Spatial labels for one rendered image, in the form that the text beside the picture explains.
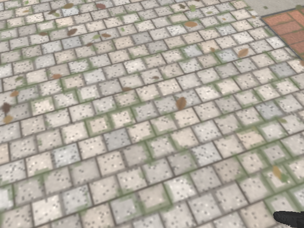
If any robot right hand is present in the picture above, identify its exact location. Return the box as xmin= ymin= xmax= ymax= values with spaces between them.
xmin=273 ymin=211 xmax=304 ymax=228

